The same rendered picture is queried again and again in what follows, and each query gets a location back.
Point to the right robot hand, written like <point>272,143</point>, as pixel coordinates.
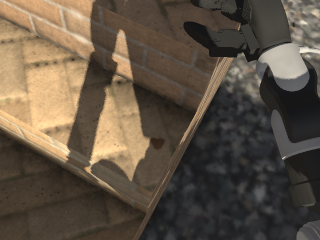
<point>263,24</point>

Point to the robot right forearm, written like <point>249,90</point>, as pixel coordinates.
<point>289,89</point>

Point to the right robot upper arm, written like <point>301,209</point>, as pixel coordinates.
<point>309,231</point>

